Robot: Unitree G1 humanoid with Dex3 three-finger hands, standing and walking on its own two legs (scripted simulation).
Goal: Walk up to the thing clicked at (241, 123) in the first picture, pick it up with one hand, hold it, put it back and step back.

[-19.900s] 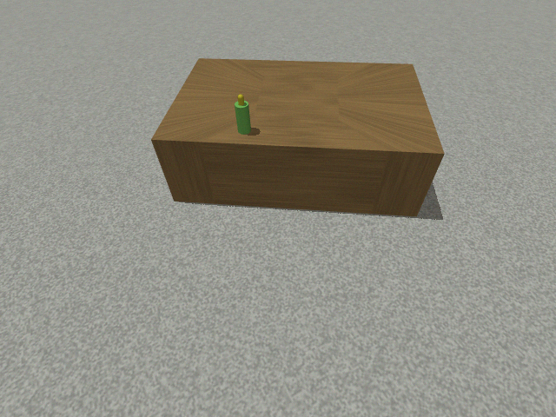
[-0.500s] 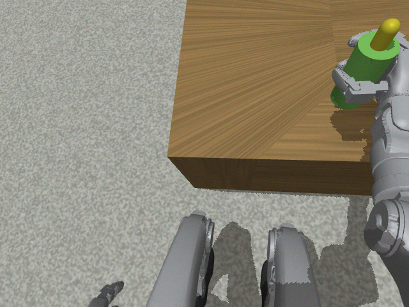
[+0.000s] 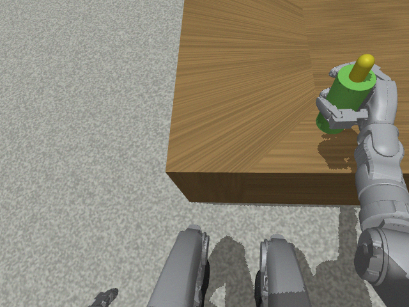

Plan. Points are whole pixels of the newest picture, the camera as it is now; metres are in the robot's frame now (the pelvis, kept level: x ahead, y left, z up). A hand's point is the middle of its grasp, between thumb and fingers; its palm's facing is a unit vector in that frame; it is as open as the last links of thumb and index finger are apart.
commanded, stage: lift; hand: right
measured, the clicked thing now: (346, 95) +0.50 -0.19 +0.04
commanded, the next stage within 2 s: hold in 1.32 s
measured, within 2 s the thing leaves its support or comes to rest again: neither
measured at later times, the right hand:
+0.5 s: hand (375, 103) +0.43 -0.18 +0.12, palm faces +0.11 +0.99 +0.00, open 8.1 cm
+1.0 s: hand (405, 106) +0.39 -0.18 +0.17, palm faces +0.10 +1.00 +0.00, open 8.1 cm
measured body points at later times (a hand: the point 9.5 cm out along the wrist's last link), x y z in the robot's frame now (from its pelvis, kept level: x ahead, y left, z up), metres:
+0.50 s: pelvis +0.02 +0.00 +0.09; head +0.13 -0.02 +0.53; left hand +0.13 +0.26 -0.02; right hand +0.41 -0.24 +0.13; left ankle +0.07 +0.13 -0.54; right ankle +0.05 -0.11 -0.54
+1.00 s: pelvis +0.04 +0.00 +0.13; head +0.10 -0.02 +0.58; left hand +0.16 +0.25 +0.02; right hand +0.38 -0.24 +0.17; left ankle +0.07 +0.13 -0.54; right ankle +0.05 -0.11 -0.54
